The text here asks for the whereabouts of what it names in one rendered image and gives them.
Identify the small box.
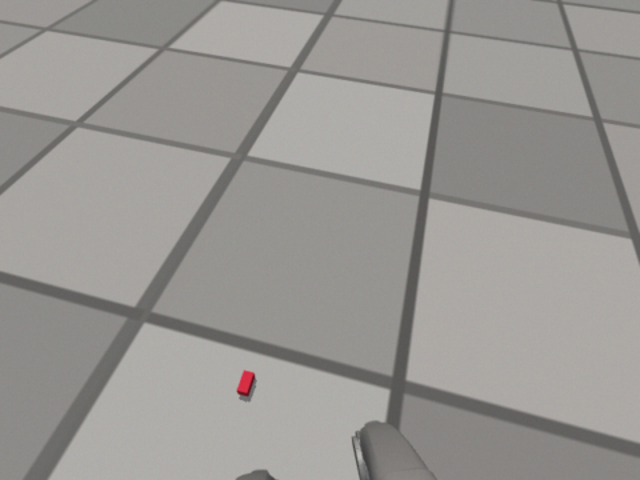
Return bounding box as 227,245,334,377
237,370,255,396

